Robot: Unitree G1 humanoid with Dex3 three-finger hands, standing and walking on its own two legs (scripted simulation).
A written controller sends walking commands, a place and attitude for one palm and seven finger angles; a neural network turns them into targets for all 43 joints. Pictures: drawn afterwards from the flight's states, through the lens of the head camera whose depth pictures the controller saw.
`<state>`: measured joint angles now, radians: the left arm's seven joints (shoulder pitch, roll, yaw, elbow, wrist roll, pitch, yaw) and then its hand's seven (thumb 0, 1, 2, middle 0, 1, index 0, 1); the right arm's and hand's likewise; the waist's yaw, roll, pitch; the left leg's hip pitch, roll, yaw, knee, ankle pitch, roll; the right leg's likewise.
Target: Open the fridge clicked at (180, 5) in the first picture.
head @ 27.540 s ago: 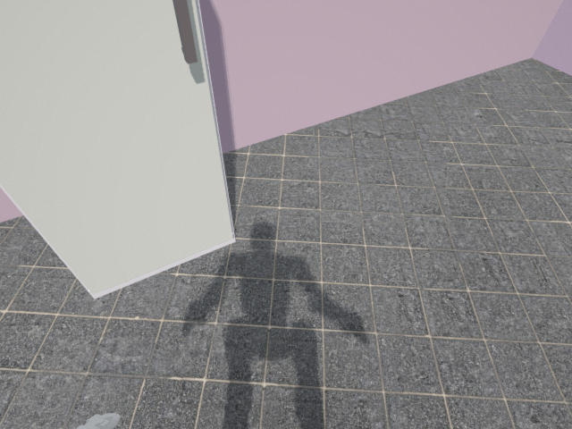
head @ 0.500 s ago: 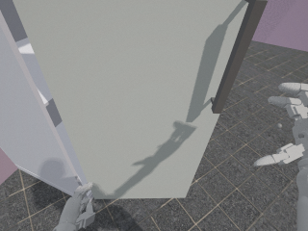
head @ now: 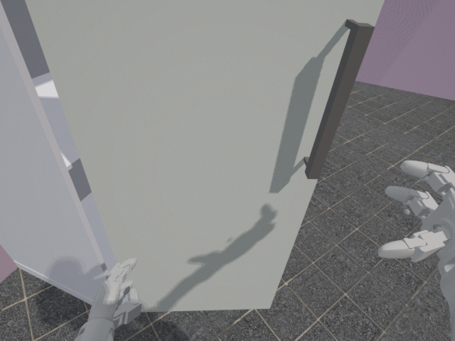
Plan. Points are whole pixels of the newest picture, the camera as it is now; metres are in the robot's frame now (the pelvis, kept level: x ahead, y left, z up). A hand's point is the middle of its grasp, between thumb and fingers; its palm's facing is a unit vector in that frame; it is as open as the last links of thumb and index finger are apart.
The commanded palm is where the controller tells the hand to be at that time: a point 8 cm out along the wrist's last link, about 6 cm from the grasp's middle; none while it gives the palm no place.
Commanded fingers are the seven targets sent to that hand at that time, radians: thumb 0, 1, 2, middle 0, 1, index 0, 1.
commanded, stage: draw the hand back to the body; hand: right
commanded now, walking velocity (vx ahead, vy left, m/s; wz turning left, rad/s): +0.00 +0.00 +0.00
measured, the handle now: (328, 108) +0.45 -0.20 +0.25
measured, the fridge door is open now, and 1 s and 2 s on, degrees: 65 65 65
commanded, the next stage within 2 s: step back with the hand held close in 1.10 s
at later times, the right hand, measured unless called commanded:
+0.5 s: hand (412, 229) +0.23 -0.28 +0.17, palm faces +0.44 +0.83 -0.35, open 11.0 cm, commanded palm +0.17 -0.31 +0.18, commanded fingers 0.00 -0.54 -0.73 0.21 0.51 0.21 0.51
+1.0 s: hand (427, 244) +0.21 -0.29 +0.16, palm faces +0.48 +0.80 -0.35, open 7.5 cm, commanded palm +0.16 -0.32 +0.18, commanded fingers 0.00 -0.90 -0.90 0.20 0.30 0.20 0.30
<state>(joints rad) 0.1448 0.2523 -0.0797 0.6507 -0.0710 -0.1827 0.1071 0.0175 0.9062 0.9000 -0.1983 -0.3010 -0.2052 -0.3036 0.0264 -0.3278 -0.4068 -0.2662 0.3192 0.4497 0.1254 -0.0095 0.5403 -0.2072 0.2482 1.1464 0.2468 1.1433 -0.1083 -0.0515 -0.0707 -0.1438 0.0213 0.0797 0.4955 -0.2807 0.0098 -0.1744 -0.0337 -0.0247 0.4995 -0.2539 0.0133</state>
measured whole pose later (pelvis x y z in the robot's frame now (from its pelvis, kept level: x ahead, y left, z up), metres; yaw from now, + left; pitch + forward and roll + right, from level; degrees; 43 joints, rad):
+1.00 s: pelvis +0.02 -0.02 +0.01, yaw +1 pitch -5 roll +0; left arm 0.18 0.21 -0.03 0.65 0.02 -0.12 0.07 0.02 0.91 0.90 -0.20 -0.30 -0.21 -0.30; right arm 0.41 -0.34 -0.33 -0.35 0.06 -0.05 -0.11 0.02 -0.87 -0.89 0.21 0.32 0.21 0.32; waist -0.10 -0.04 0.01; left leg -0.05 0.04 0.05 0.38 -0.24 -0.02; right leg -0.08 -0.01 -0.05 0.41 -0.24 -0.01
